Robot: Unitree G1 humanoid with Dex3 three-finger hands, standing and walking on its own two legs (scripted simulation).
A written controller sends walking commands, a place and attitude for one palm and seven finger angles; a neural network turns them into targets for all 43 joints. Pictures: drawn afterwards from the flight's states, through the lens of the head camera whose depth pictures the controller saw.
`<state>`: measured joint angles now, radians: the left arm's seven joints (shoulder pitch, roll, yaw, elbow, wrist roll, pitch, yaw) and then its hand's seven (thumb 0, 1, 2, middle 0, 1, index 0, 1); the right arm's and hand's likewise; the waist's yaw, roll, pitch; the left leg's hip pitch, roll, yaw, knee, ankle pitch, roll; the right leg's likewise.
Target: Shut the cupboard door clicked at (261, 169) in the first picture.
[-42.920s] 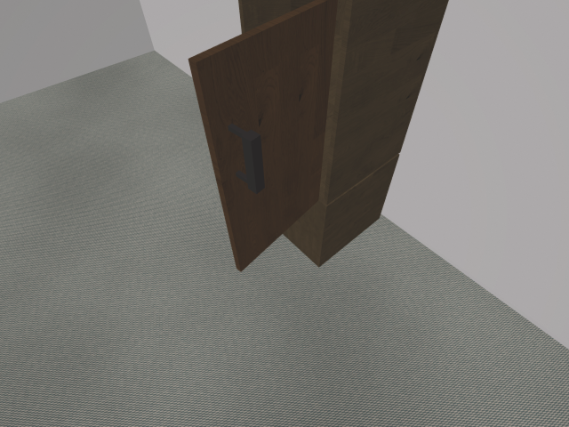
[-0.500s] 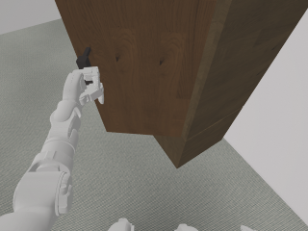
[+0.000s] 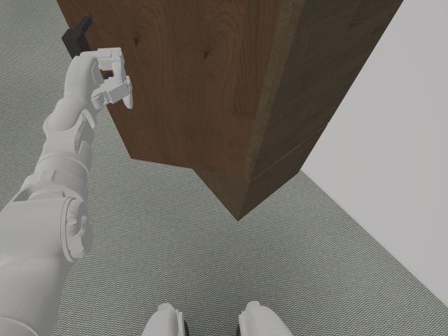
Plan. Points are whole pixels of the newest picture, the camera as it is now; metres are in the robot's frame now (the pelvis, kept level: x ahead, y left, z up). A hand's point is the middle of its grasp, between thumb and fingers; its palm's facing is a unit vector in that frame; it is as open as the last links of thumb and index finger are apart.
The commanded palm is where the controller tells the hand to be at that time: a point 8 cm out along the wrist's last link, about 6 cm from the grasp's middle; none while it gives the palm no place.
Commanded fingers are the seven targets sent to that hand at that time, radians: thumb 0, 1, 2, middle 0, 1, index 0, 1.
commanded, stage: push the door shut along its arc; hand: left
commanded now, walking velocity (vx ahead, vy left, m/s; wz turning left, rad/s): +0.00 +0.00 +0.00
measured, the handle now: (93, 60) +0.59 +0.18 +0.11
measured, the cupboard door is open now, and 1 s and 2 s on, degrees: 41 27 22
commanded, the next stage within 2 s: pull the fist back off the door in 0.92 s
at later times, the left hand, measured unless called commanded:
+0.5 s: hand (143, 62) +0.57 +0.09 +0.12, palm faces -0.33 -0.94 +0.00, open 2.9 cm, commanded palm +0.58 +0.13 +0.12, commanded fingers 0.00 0.90 0.90 -1.30 -1.50 -1.30 -1.50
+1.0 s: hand (157, 50) +0.60 +0.06 +0.12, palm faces -0.40 -0.92 -0.02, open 3.3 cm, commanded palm +0.63 +0.07 +0.12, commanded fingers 0.00 0.90 0.90 -1.30 -1.50 -1.30 -1.50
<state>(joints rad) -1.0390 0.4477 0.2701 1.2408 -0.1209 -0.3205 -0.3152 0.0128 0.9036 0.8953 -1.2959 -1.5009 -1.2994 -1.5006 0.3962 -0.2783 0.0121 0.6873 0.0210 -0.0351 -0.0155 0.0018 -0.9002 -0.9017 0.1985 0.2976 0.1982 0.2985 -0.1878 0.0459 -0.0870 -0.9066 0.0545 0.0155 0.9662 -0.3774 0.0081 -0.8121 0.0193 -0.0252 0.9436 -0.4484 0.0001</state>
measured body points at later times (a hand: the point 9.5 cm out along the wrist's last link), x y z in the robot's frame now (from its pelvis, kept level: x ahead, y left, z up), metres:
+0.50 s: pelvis +0.01 +0.00 -0.02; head +0.16 +0.01 +0.41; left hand +0.59 +0.14 +0.12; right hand -0.03 -0.27 -0.12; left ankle +0.04 +0.11 -0.68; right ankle +0.00 -0.12 -0.68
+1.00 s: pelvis +0.01 +0.00 -0.03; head +0.18 +0.02 +0.38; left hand +0.62 +0.11 +0.13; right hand -0.06 -0.26 -0.13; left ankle +0.04 +0.11 -0.68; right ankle +0.00 -0.12 -0.68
